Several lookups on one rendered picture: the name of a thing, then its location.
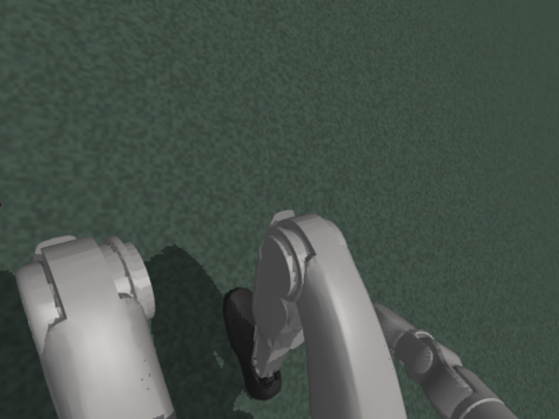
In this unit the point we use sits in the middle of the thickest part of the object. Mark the right robot foot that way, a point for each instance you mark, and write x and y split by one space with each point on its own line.
240 326

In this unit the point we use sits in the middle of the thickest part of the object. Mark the right robot arm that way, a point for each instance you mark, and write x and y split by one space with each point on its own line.
453 391

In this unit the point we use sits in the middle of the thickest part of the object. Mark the right robot hand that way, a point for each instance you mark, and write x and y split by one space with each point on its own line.
393 326

